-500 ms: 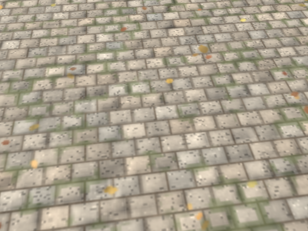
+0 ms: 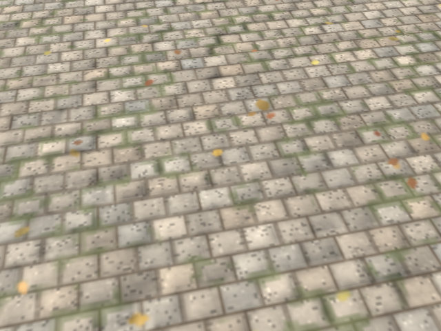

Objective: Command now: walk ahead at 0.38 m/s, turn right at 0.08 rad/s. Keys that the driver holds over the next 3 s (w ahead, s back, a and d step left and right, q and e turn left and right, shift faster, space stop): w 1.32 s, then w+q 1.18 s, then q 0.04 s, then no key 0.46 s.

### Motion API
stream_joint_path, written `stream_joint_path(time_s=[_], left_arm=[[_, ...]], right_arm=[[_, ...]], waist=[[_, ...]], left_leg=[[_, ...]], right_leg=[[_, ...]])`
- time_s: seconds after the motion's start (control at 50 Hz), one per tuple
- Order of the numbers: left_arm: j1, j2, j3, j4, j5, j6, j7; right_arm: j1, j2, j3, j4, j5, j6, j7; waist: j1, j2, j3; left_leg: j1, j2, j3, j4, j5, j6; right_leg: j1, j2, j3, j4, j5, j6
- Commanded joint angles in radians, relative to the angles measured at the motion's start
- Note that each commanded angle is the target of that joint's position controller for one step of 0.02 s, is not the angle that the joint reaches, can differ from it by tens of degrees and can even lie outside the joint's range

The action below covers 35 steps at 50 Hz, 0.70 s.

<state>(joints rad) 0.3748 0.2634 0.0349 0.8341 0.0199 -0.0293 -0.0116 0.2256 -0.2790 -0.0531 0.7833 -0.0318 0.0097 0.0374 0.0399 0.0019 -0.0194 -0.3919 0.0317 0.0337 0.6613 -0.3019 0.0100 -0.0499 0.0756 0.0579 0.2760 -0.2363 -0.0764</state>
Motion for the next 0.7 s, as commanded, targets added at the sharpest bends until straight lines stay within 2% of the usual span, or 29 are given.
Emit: stream_joint_path(time_s=[0.02, 0.04, 0.06, 0.08, 0.1, 0.12, 0.14, 0.16, 0.18, 0.2, 0.22, 0.26, 0.3, 0.38, 0.42, 0.46, 0.5, 0.52, 0.54, 0.56, 0.58, 0.6, 0.62, 0.64, 0.66, 0.68, 0.7], left_arm=[[-0.028, 0.175, 0.044, -0.042, -0.004, -0.023, 0.000], [-0.052, 0.177, 0.044, -0.041, -0.009, -0.023, -0.001], [-0.056, 0.162, 0.040, -0.037, -0.008, -0.024, 0.000], [-0.068, 0.120, 0.025, -0.042, -0.001, -0.031, 0.001], [-0.095, 0.029, -0.002, -0.083, -0.012, -0.040, -0.005], [-0.106, 0.100, 0.017, -0.093, 0.009, -0.037, 0.000], [-0.082, 0.132, 0.027, -0.076, 0.022, -0.032, -0.004], [-0.072, 0.123, 0.025, -0.056, 0.018, -0.032, -0.018], [-0.067, 0.113, 0.024, -0.045, 0.013, -0.030, -0.027], [-0.068, 0.106, 0.022, -0.036, 0.018, -0.025, -0.032], [-0.069, 0.097, 0.018, -0.025, 0.024, -0.020, -0.035], [-0.107, 0.083, 0.013, -0.033, 0.025, -0.013, -0.038], [-0.176, 0.075, 0.010, -0.052, 0.025, -0.007, -0.038], [-0.336, 0.043, -0.009, -0.102, 0.020, -0.007, -0.040], [-0.400, 0.032, -0.017, -0.119, 0.014, -0.009, -0.041], [-0.434, 0.039, -0.018, -0.131, 0.012, -0.011, -0.038], [-0.419, 0.053, -0.014, -0.129, 0.012, -0.015, -0.031], [-0.375, 0.064, -0.008, -0.115, 0.012, -0.018, -0.024], [-0.288, 0.083, 0.001, -0.086, 0.012, -0.022, -0.015], [-0.140, 0.103, 0.013, -0.035, 0.014, -0.030, -0.006], [0.019, 0.145, 0.030, 0.010, 0.031, -0.039, 0.007], [0.124, 0.248, 0.058, 0.020, 0.055, -0.039, 0.019], [0.094, 0.243, 0.061, 0.025, 0.022, -0.028, 0.008], [-0.019, 0.191, 0.053, 0.017, -0.004, -0.025, 0.004], [-0.091, 0.124, 0.037, 0.008, -0.008, -0.032, 0.001], [-0.124, 0.088, 0.027, 0.014, -0.002, -0.040, 0.001], [-0.127, 0.068, 0.020, 0.029, -0.005, -0.048, 0.004]], right_arm=[[-0.083, -0.068, -0.010, -0.088, 0.007, -0.034, -0.007], [-0.031, -0.060, -0.009, -0.071, 0.006, -0.041, -0.011], [0.048, -0.068, -0.013, -0.042, 0.003, -0.050, -0.019], [0.169, -0.105, -0.025, -0.005, 0.000, -0.063, -0.032], [0.286, -0.217, -0.047, 0.004, -0.014, -0.075, -0.044], [0.315, -0.262, -0.060, 0.024, 0.000, -0.072, -0.037], [0.231, -0.199, -0.043, 0.010, 0.007, -0.068, -0.030], [0.152, -0.143, -0.028, -0.009, 0.013, -0.070, -0.024], [0.111, -0.111, -0.018, -0.017, 0.013, -0.075, -0.022], [0.103, -0.092, -0.011, -0.014, 0.014, -0.083, -0.024], [0.110, -0.086, -0.008, -0.005, 0.014, -0.092, -0.025], [0.156, -0.089, -0.008, 0.027, 0.023, -0.103, -0.024], [0.202, -0.080, -0.005, 0.057, 0.029, -0.105, -0.023], [0.246, -0.070, 0.002, 0.100, 0.026, -0.103, -0.026], [0.265, -0.077, 0.002, 0.119, 0.024, -0.104, -0.030], [0.278, -0.089, 0.001, 0.138, 0.021, -0.103, -0.035], [0.266, -0.099, 0.000, 0.152, 0.019, -0.101, -0.041], [0.248, -0.107, -0.002, 0.155, 0.018, -0.100, -0.044], [0.233, -0.118, -0.004, 0.158, 0.013, -0.097, -0.046], [0.221, -0.125, -0.006, 0.160, 0.012, -0.090, -0.046], [0.224, -0.117, -0.001, 0.153, 0.018, -0.088, -0.046], [0.297, -0.019, 0.022, 0.114, 0.043, -0.090, -0.035], [0.337, -0.049, 0.008, 0.131, 0.040, -0.087, -0.036], [0.240, -0.098, -0.006, 0.114, 0.022, -0.084, -0.040], [0.176, -0.083, -0.001, 0.100, 0.020, -0.092, -0.033], [0.154, -0.063, 0.002, 0.100, 0.019, -0.091, -0.029], [0.159, -0.055, 0.003, 0.103, 0.003, -0.079, -0.025]], waist=[[-0.011, -0.084, 0.119], [-0.049, -0.065, 0.115], [-0.088, -0.035, 0.097], [-0.141, 0.029, 0.050], [-0.189, 0.246, -0.020], [-0.166, 0.232, 0.025], [-0.102, 0.109, 0.089], [-0.064, 0.071, 0.118], [-0.042, 0.069, 0.114], [-0.036, 0.079, 0.105], [-0.039, 0.084, 0.090], [-0.039, 0.078, 0.083], [-0.050, 0.067, 0.089], [-0.078, 0.075, 0.116], [-0.092, 0.081, 0.127], [-0.093, 0.082, 0.135], [-0.070, 0.082, 0.128], [-0.044, 0.088, 0.103], [-0.004, 0.096, 0.051], [0.058, 0.079, -0.032], [0.119, 0.050, -0.128], [0.096, -0.144, -0.273], [0.065, -0.214, -0.327], [0.028, -0.099, -0.148], [0.010, -0.050, -0.036], [-0.022, -0.032, 0.020], [-0.049, -0.048, 0.044]], left_leg=[[0.024, -0.007, 0.013, -0.092, 0.010, 0.030], [0.141, -0.021, 0.030, -0.161, 0.056, 0.040], [0.287, -0.042, 0.029, -0.211, 0.055, 0.045], [0.468, 0.012, -0.059, -0.259, -0.011, 0.060], [0.612, 0.262, -0.433, -0.438, -0.322, 0.134], [0.537, 0.378, -0.718, -0.543, -0.483, 0.207], [0.454, 0.353, -0.649, -0.527, -0.496, 0.217], [0.392, 0.299, -0.546, -0.526, -0.403, 0.197], [0.364, 0.248, -0.447, -0.541, -0.286, 0.170], [0.356, 0.211, -0.371, -0.550, -0.155, 0.156], [0.354, 0.181, -0.304, -0.550, -0.014, 0.152], [0.371, 0.163, -0.231, -0.544, 0.204, 0.162], [0.393, 0.153, -0.182, -0.541, 0.348, 0.173], [0.386, 0.119, -0.104, -0.536, 0.502, 0.170], [0.391, 0.125, -0.091, -0.537, 0.537, 0.167], [0.423, 0.151, -0.091, -0.531, 0.584, 0.167], [0.468, 0.177, -0.086, -0.487, 0.713, 0.158], [0.489, 0.182, -0.076, -0.427, 0.854, 0.147], [0.507, 0.179, -0.067, -0.319, 0.987, 0.133], [0.489, 0.155, -0.044, -0.143, 1.028, 0.118], [0.336, 0.122, -0.024, 0.088, 0.829, 0.106], [0.032, 0.002, 0.033, 0.458, 0.330, 0.069], [-0.155, -0.124, -0.063, 0.666, -0.220, 0.070], [-0.230, -0.045, -0.116, 0.689, -0.131, 0.083], [-0.222, -0.006, -0.104, 0.633, -0.050, 0.085], [-0.183, 0.029, -0.096, 0.568, -0.010, 0.084], [-0.137, 0.050, -0.093, 0.519, 0.006, 0.074]], right_leg=[[-0.138, -0.293, 0.255, -0.123, -0.224, -0.162], [-0.204, -0.274, 0.229, -0.085, -0.211, -0.144], [-0.280, -0.239, 0.199, -0.013, -0.181, -0.122], [-0.381, -0.182, 0.137, 0.141, -0.110, -0.089], [-0.546, -0.044, -0.019, 0.487, -0.165, -0.030], [-0.677, 0.015, -0.033, 0.681, -0.297, -0.024], [-0.687, -0.055, 0.028, 0.781, -0.233, -0.036], [-0.669, -0.092, 0.026, 0.788, -0.148, -0.035], [-0.642, -0.119, 0.010, 0.768, -0.088, -0.023], [-0.623, -0.134, -0.008, 0.760, -0.039, -0.007], [-0.609, -0.138, -0.028, 0.771, 0.005, 0.007], [-0.637, -0.149, -0.054, 0.774, 0.055, 0.032], [-0.684, -0.157, -0.077, 0.746, 0.092, 0.054], [-0.671, -0.144, -0.123, 0.545, 0.177, 0.073], [-0.620, -0.128, -0.139, 0.427, 0.215, 0.062], [-0.572, -0.112, -0.146, 0.345, 0.218, 0.038], [-0.511, -0.092, -0.147, 0.297, 0.185, 0.003], [-0.447, -0.069, -0.151, 0.282, 0.148, -0.017], [-0.350, -0.039, -0.153, 0.271, 0.105, -0.038], [-0.182, -0.011, -0.165, 0.217, 0.108, -0.063], [0.068, -0.095, -0.083, 0.205, 0.091, -0.097], [0.346, -0.393, 0.331, 0.175, -0.084, -0.184], [0.382, -0.504, 0.694, 0.018, -0.086, -0.265], [0.243, -0.447, 0.537, 0.003, -0.124, -0.230], [0.091, -0.407, 0.398, -0.033, -0.064, -0.207], [-0.010, -0.354, 0.299, -0.069, 0.012, -0.172], [-0.082, -0.314, 0.227, -0.088, 0.089, -0.147]])
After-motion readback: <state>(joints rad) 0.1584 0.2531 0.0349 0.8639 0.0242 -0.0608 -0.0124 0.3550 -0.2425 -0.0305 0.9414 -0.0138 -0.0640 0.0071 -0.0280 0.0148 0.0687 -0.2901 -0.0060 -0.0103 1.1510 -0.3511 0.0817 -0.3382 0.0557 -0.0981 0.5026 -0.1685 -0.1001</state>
